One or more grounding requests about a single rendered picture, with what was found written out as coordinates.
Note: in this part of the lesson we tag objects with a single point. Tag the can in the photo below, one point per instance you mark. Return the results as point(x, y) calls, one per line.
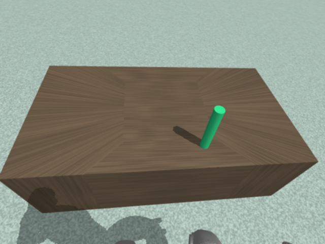
point(212, 126)

